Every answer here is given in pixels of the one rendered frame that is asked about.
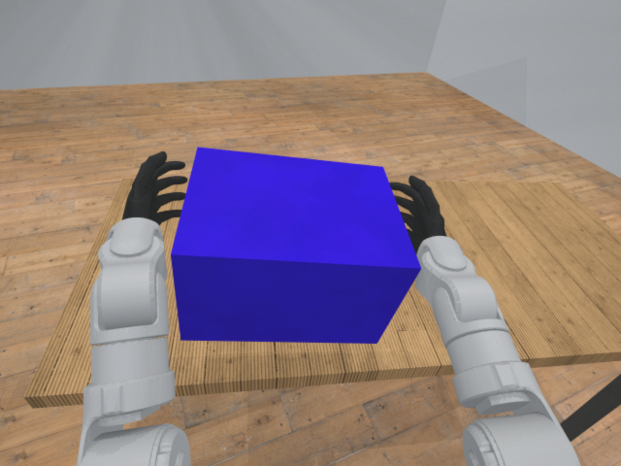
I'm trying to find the left robot hand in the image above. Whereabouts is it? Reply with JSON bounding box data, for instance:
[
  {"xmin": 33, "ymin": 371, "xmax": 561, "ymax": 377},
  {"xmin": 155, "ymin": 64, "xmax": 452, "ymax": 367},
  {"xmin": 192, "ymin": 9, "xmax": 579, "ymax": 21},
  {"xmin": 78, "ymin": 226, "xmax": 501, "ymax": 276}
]
[{"xmin": 122, "ymin": 151, "xmax": 187, "ymax": 225}]

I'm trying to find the right robot upper arm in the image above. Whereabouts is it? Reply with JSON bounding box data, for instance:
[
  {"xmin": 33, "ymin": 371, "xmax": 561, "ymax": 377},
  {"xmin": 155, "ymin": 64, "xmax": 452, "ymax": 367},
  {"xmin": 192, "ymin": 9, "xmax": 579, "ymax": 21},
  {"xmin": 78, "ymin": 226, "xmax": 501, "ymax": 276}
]
[{"xmin": 463, "ymin": 412, "xmax": 578, "ymax": 466}]

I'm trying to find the table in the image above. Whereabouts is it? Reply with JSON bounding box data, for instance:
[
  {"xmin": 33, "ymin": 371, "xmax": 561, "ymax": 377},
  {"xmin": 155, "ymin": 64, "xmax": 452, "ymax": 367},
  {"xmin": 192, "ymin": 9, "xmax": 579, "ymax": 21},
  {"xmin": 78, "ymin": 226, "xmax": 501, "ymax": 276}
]
[{"xmin": 23, "ymin": 179, "xmax": 621, "ymax": 442}]

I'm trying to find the robot right forearm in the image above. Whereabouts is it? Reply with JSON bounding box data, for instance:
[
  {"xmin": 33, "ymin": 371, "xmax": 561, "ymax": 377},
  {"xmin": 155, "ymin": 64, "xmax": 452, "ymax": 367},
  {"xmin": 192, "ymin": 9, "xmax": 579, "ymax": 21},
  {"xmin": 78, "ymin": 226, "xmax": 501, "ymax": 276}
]
[{"xmin": 415, "ymin": 236, "xmax": 581, "ymax": 466}]

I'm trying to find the left robot upper arm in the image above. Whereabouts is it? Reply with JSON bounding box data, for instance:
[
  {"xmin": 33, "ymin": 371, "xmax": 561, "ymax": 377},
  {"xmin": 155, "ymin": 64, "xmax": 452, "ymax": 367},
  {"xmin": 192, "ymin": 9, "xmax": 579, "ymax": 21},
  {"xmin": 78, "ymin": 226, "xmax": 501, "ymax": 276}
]
[{"xmin": 81, "ymin": 423, "xmax": 190, "ymax": 466}]

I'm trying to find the carton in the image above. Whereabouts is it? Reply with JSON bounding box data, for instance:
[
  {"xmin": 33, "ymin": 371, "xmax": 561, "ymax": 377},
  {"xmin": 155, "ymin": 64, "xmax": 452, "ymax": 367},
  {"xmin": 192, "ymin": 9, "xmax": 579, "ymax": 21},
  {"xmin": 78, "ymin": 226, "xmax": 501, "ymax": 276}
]
[{"xmin": 171, "ymin": 148, "xmax": 421, "ymax": 344}]

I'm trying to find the right robot hand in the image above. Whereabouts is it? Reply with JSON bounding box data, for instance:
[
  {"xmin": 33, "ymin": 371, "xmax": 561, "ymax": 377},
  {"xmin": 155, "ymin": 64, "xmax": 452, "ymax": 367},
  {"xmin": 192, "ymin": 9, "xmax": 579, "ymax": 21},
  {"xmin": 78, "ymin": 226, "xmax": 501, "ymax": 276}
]
[{"xmin": 389, "ymin": 176, "xmax": 447, "ymax": 253}]

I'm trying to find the robot left forearm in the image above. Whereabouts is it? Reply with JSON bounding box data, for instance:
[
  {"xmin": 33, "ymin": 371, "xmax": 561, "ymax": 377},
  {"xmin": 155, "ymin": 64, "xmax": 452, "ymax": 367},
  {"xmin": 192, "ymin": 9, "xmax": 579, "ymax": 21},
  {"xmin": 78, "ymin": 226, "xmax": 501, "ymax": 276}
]
[{"xmin": 77, "ymin": 217, "xmax": 176, "ymax": 466}]

